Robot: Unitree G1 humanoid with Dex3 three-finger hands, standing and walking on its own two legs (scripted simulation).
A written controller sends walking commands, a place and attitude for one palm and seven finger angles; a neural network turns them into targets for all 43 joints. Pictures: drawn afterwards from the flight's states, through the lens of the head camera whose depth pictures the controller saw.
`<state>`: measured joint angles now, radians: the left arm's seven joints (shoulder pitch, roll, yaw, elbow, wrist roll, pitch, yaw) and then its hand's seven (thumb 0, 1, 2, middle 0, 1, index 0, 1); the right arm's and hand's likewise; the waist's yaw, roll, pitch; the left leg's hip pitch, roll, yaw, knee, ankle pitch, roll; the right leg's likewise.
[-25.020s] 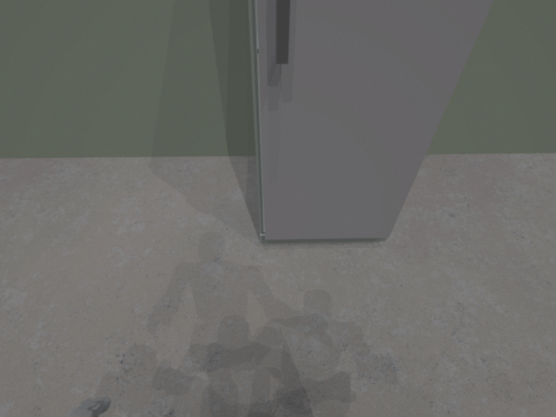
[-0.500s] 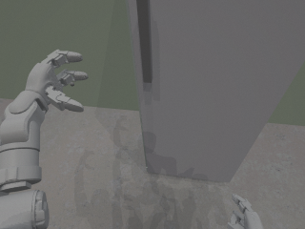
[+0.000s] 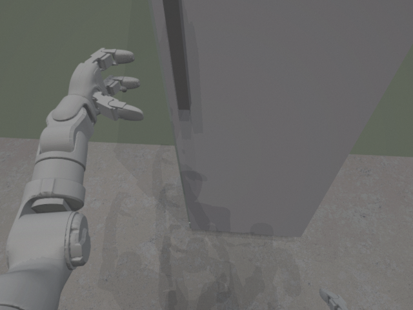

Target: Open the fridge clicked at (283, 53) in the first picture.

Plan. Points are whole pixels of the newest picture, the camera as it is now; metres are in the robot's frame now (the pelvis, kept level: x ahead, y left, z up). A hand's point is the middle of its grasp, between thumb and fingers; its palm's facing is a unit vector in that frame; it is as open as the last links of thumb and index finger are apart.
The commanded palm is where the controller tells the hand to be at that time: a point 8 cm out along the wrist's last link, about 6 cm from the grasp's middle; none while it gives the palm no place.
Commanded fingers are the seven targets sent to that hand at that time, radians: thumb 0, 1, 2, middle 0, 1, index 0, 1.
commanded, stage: move the hooked fingers beside the handle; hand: left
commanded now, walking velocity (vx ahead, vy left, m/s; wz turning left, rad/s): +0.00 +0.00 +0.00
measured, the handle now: (180, 50) +0.57 +0.06 +0.23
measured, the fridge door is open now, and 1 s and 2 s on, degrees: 0 0 0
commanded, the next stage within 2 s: feel for the door with the fingertips in 1.34 s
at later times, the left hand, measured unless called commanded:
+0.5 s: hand (150, 66) +0.52 +0.12 +0.23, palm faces -0.05 -1.00 +0.00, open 14.0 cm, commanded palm +0.51 +0.19 +0.22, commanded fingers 0.00 -0.50 0.30 -0.30 -1.20 -0.30 -1.20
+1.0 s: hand (144, 70) +0.52 +0.14 +0.22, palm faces -0.06 -1.00 +0.00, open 14.0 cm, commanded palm +0.50 +0.19 +0.22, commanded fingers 0.00 -0.50 0.30 -0.30 -1.20 -0.30 -1.20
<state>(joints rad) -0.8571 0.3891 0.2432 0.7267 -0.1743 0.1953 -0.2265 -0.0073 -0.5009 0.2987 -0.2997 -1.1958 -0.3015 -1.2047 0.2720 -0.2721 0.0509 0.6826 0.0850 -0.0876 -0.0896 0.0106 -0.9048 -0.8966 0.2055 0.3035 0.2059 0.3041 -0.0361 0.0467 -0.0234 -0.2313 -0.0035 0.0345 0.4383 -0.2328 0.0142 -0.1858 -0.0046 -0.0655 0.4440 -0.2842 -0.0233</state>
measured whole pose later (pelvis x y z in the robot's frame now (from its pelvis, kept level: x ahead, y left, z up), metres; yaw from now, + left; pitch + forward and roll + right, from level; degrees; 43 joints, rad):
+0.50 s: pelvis +0.00 +0.00 +0.00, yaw -2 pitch +8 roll +0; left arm -1.21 0.50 0.32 1.24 -0.09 0.00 -0.19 -0.01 -0.50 0.30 -0.30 -1.20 -0.30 -1.20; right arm 0.43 -0.31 0.02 0.75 0.05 -0.12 -0.08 0.01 -0.91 -0.90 0.21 0.30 0.21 0.30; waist -0.15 0.04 -0.03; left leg -0.36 0.02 0.06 0.47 -0.24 0.01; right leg -0.32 0.02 -0.04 0.45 -0.27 -0.03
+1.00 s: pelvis +0.01 +0.01 +0.00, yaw -2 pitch +8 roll +0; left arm -1.11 0.43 0.31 1.09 -0.11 0.03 -0.19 -0.01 -0.50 0.30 -0.30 -1.20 -0.30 -1.20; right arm 0.38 -0.28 0.02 0.71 0.04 -0.08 -0.05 0.01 -0.91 -0.90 0.21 0.30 0.21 0.30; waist -0.10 0.04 -0.05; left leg -0.36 0.01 0.06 0.48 -0.26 0.02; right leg -0.30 0.01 -0.03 0.45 -0.28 -0.01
